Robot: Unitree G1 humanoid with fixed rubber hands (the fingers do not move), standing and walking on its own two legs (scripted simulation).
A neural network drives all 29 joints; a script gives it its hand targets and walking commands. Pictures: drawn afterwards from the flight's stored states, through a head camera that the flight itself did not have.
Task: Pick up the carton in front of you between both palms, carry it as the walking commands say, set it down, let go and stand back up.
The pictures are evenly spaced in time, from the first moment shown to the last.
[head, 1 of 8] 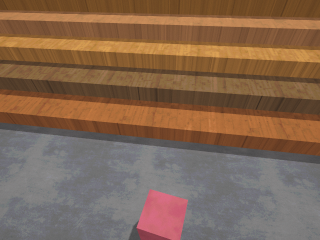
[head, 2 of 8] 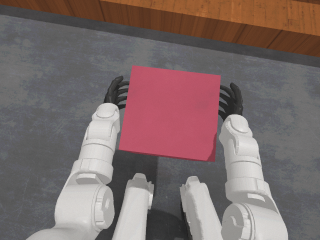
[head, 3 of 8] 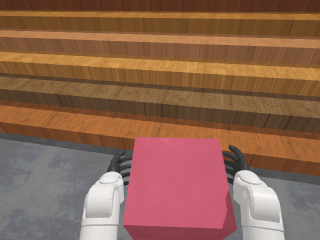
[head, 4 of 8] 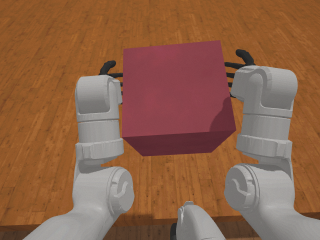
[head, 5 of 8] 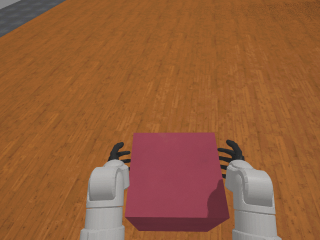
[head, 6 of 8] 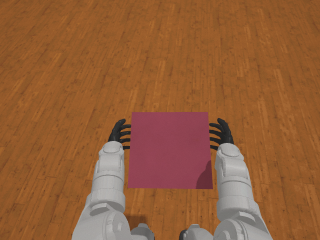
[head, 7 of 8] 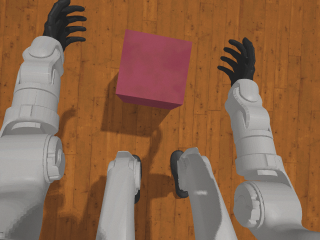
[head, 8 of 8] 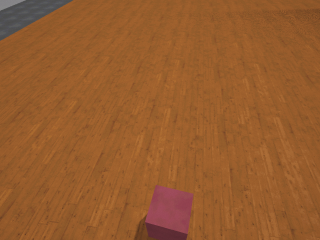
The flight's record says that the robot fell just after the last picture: no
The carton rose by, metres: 2.20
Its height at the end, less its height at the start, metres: +1.47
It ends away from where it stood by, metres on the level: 6.41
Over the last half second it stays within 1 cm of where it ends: yes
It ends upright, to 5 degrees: yes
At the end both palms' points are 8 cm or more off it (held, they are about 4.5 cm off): yes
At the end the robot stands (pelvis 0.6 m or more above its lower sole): yes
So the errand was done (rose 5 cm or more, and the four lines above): yes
